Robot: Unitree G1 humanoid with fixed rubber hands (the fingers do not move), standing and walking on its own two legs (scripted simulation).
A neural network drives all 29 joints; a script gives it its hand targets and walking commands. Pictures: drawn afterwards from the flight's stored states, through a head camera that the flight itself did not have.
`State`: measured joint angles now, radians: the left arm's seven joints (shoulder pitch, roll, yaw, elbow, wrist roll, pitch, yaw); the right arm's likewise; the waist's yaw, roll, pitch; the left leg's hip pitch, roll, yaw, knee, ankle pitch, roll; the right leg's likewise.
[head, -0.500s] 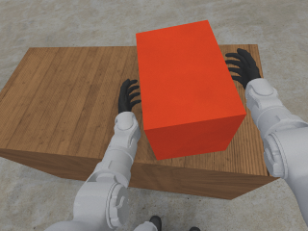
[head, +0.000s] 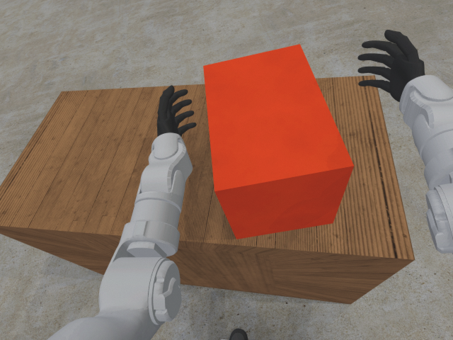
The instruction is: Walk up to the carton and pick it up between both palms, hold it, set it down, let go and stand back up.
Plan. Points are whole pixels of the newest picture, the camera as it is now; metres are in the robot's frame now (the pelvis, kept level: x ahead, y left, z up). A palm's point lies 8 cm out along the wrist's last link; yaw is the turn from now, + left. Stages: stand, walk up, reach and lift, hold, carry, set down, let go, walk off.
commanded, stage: set down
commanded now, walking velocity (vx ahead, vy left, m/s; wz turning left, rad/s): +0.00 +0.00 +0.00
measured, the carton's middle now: (267, 143) +0.50 +0.07 -0.02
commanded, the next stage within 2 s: none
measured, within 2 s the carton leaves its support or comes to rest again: neither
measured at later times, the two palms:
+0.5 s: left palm (162, 134) +0.38 +0.21 +0.14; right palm (422, 84) +0.50 -0.16 +0.15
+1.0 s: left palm (174, 169) +0.34 +0.19 +0.11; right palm (442, 144) +0.44 -0.20 +0.09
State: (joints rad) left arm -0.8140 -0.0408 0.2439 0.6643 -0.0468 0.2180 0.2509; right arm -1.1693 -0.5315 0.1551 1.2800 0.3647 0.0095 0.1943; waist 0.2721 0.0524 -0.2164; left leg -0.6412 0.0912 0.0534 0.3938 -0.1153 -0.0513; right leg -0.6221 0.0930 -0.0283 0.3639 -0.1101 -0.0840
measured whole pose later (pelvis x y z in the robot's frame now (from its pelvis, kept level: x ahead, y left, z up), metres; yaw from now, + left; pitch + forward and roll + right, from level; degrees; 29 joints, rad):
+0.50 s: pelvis +0.00 +0.00 +0.01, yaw +2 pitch +14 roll +0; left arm -0.72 -0.06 0.21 0.35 -0.02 0.52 0.28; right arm -1.07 -0.55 0.08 1.14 0.33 0.15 0.22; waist 0.20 0.04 -0.12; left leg -0.48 0.07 0.03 0.35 -0.10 -0.05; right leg -0.45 0.08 -0.05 0.32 -0.11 -0.08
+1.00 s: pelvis -0.01 +0.00 +0.01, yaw +1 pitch +10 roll +0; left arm -0.45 -0.12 0.13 0.16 0.03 0.46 0.30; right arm -0.75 -0.53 0.07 0.99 0.36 0.02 0.26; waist 0.15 0.03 -0.07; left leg -0.40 0.08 0.05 0.35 -0.12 -0.04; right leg -0.39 0.08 -0.03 0.34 -0.12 -0.08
